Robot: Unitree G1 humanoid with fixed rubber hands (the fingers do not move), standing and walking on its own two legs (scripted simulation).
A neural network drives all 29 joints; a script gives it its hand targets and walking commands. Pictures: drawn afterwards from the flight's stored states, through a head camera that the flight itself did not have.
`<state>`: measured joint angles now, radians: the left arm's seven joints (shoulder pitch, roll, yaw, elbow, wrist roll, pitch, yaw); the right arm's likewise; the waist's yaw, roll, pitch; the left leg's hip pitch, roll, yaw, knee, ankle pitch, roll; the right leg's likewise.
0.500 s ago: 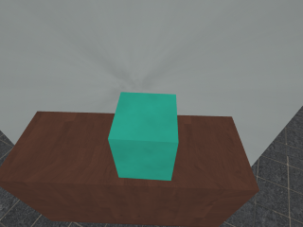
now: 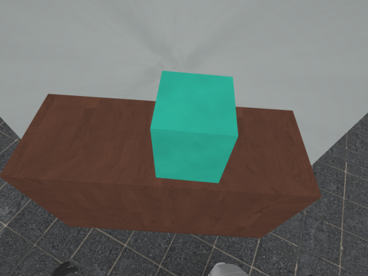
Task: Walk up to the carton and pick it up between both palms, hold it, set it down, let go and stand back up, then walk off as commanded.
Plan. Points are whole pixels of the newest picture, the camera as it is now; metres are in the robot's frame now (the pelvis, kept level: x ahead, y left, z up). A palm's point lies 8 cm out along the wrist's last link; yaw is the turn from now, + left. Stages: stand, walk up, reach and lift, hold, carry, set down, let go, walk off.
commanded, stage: walk off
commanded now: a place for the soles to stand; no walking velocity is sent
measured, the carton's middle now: (192, 130) +0.51 -0.05 -0.06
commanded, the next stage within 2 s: none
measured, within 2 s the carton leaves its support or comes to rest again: neither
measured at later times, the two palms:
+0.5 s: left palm out of the picture +0.04 +0.28 -0.09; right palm out of the picture +0.01 -0.31 -0.08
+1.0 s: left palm out of the picture -0.07 +0.22 -0.06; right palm out of the picture -0.20 -0.38 -0.13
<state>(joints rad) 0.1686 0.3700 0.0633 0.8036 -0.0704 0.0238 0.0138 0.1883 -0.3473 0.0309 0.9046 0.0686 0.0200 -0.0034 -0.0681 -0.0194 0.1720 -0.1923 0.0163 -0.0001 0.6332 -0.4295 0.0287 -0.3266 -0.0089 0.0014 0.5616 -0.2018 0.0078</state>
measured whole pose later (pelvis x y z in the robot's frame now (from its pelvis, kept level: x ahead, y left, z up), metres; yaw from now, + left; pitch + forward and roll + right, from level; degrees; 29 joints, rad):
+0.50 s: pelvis -0.10 -0.02 +0.01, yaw +0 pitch -6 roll -1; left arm 0.16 0.40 0.07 0.72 -0.07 0.10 0.01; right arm 0.15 -0.35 0.03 0.68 0.07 0.04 -0.06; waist -0.07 -0.02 0.23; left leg -0.25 0.01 0.00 0.54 -0.19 0.03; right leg -0.38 0.10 0.11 1.08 -0.46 0.03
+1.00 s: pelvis -0.23 -0.07 -0.01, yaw -1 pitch -5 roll +2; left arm 0.18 0.37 0.07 0.58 -0.07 0.06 0.03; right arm 0.29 -0.43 -0.01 0.73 0.07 0.09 0.01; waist -0.07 0.03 0.22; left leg -0.36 -0.06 -0.02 1.07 -0.44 -0.03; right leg -0.41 0.03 0.11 0.57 -0.09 0.00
